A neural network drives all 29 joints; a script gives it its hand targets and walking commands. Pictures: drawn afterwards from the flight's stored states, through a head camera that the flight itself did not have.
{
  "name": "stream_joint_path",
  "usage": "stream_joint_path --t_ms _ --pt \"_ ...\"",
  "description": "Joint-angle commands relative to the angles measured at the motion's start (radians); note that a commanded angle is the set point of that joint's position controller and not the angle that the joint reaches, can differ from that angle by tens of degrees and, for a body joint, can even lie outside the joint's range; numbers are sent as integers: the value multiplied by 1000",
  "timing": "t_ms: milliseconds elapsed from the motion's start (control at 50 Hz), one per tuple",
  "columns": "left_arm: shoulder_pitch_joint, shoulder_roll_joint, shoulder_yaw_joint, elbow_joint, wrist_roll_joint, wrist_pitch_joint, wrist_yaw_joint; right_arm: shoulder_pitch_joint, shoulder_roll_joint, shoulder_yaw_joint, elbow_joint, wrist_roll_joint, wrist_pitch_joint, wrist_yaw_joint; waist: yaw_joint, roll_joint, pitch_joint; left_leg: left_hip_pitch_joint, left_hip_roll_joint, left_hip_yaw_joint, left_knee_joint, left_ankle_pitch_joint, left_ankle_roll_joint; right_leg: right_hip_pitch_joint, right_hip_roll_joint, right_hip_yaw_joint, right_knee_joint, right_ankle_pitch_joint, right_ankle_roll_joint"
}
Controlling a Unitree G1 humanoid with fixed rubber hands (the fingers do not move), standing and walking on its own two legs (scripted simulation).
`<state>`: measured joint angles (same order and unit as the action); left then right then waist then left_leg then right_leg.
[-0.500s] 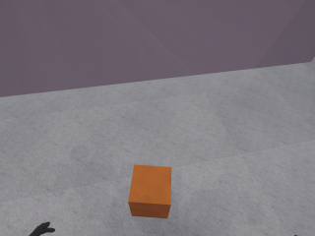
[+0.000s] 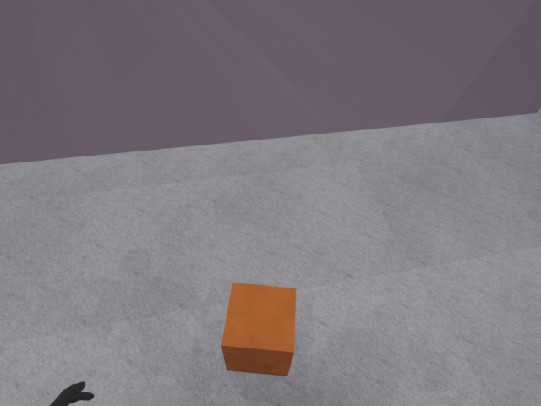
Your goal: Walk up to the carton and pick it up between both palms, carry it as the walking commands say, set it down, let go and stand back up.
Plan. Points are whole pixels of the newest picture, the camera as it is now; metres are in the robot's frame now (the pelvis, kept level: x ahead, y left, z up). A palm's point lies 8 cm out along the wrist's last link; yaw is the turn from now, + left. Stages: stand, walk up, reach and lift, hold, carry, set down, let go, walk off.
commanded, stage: walk up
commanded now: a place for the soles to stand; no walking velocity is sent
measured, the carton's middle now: (260, 330) +0.48 +0.05 -0.63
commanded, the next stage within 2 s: none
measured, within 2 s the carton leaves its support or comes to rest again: neither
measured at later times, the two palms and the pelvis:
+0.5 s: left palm (0, 402) +0.14 +0.41 -0.08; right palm out of the picture +0.13 -0.29 -0.05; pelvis +0.06 +0.05 +0.01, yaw +2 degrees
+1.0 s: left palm (30, 376) +0.18 +0.39 -0.09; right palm (472, 379) +0.21 -0.29 -0.07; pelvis +0.11 +0.04 +0.00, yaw +3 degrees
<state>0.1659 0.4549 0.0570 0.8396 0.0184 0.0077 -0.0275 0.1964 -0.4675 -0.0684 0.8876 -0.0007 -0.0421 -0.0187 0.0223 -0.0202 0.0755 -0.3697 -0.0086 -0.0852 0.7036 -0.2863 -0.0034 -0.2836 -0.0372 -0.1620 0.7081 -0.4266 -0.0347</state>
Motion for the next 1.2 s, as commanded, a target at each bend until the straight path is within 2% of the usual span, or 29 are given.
stream_joint_path --t_ms 0,60,80,100,140,200,260,300,320,340,360,380,440,540,600,620,660,680,700,740,780,800,840,860,900,920,1000,1100,1180 --pt "-22 149 52 -23 4 -16 12 -99 -171 9 -68 -35 -15 -11 30 108 -64 -106 127 -297 -235 31 139 110 -39 197 -158 -2 -28" --pt "-62 211 54 -17 16 -30 13 -72 -163 -2 -41 -25 -4 2 -2 -76 -21 -85 -7 26 8 -113 42 52 -259 330 -413 -228 -120" --pt "-86 228 64 -34 18 -26 8 -25 -178 -10 -27 -27 -6 -1 -6 -73 -35 -29 6 48 55 -142 34 25 -303 333 -380 -173 -161" --pt "67 333 101 -19 28 -62 7 -19 -221 -36 -71 -50 0 50 15 -53 -48 -186 17 56 138 -245 48 133 -364 447 -425 -481 -195" --pt "107 362 114 -13 19 -86 10 -40 -229 -39 -93 -59 4 77 42 -84 2 -333 70 53 269 -232 40 208 -453 564 -516 -573 -219" --pt "98 329 104 -17 12 -93 11 -107 -196 -45 -115 -45 -4 98 42 -29 110 -304 95 56 110 -162 25 177 -375 405 -468 -235 -209" --pt "69 309 89 -36 4 -92 -1 -43 -163 -38 -112 -39 -11 106 11 -133 19 -87 57 123 -30 -94 24 146 -311 255 -388 -33 -151" --pt "23 265 66 -67 -5 -84 -12 103 -193 -56 -63 -34 -24 85 -73 -63 -79 221 -14 125 -154 -54 47 7 -201 114 -142 121 -97" --pt "-10 186 46 -90 -4 -75 -7 230 -244 -72 -46 -41 -31 58 -161 200 -81 377 70 -116 -361 -257 92 -153 -108 51 263 232 -71" --pt "-40 108 16 -145 -14 -74 0 217 -336 -80 -68 -43 -45 36 -138 427 -35 421 271 -649 -507 -169 174 -458 72 104 437 -117 -11" --pt "-55 209 40 -133 -12 -72 13 149 -353 -79 -97 -30 -38 39 -82 136 6 319 329 -700 -448 -83 270 -460 28 241 468 -115 -8" --pt "48 236 34 -99 -19 -70 11 144 -317 -62 -95 -13 -37 33 -52 139 -55 329 281 -505 -345 80 260 -393 -33 230 432 -90 -9" --pt "91 209 42 -72 -9 -66 2 147 -212 -40 -116 -11 -37 30 -50 136 -108 331 195 -295 -279 290 208 -326 -42 170 271 -26 2" --pt "82 142 38 -49 -4 -64 21 107 -207 -31 -143 -21 -17 24 -38 226 -65 87 210 -213 -251 413 244 -184 -28 98 91 58 11" --pt "131 145 46 -28 -4 -78 32 68 -189 -29 -135 -14 0 24 6 203 -128 13 180 -154 -123 413 186 91 16 97 -150 219 -21" --pt "152 164 53 -25 10 -86 41 41 -147 -6 -147 5 -1 25 35 95 -148 -46 144 -125 -57 262 138 191 -23 157 -236 262 -44" --pt "158 288 70 -38 21 -100 52 109 -60 11 -143 -10 15 25 8 -144 -142 -229 -51 0 179 -254 42 245 -370 552 -410 123 -128" --pt "99 304 62 -31 15 -99 52 78 -146 -11 -132 -12 33 20 12 -34 -79 -121 10 -54 290 -252 27 71 -417 531 -413 25 -192" --pt "56 291 61 -40 8 -92 48 108 -185 -20 -110 -10 29 23 -12 -23 -50 -105 18 -12 271 -270 37 20 -379 479 -407 -51 -202" --pt "-23 278 63 -62 9 -75 33 162 -170 -25 -73 -5 27 42 -34 -202 -35 -16 33 76 107 -265 26 -43 -281 322 -403 -210 -145" --pt "-28 233 53 -61 15 -59 19 166 -126 -21 -45 -19 12 49 -42 -181 -54 102 6 118 -136 -142 21 -60 -195 213 -312 -155 -100" --pt "-1 206 52 -49 11 -52 19 192 -144 -31 -29 -34 5 39 -58 -93 -94 176 21 52 -208 -152 46 -62 -177 195 -180 -31 -94" --pt "16 99 13 -86 -22 -41 26 25 -218 -30 -85 -57 -4 24 -4 279 8 32 233 -473 -452 -266 136 -231 -36 125 75 -45 -7" --pt "-22 164 27 -62 -19 -45 27 -23 -232 -32 -102 -37 -9 22 4 141 57 30 237 -396 -368 -110 173 -194 -16 152 36 -59 -16" --pt "-17 157 28 -48 -14 -66 30 21 -195 -21 -78 -28 -14 17 -2 107 -85 131 174 -257 -209 387 149 -84 -18 139 -54 84 -2" --pt "12 157 31 -23 -11 -77 32 -19 -172 -6 -79 -20 -15 20 13 128 -152 104 127 -169 -158 436 119 49 -43 145 -104 252 -14" --pt "29 236 48 -16 1 -86 38 2 -130 -6 -83 -10 8 22 -13 -23 -166 29 36 -21 -61 79 42 136 -248 271 -190 335 -131" --pt "-10 171 26 -40 -15 -64 32 -9 -180 -13 -54 -32 5 28 -8 75 -132 31 143 -216 -243 49 120 20 -79 119 -82 109 -31" --pt "13 174 23 -3 -8 -77 35 -64 -151 -2 -56 -31 6 28 5 69 -110 -2 98 -137 -206 151 85 97 -92 137 -135 249 -31"
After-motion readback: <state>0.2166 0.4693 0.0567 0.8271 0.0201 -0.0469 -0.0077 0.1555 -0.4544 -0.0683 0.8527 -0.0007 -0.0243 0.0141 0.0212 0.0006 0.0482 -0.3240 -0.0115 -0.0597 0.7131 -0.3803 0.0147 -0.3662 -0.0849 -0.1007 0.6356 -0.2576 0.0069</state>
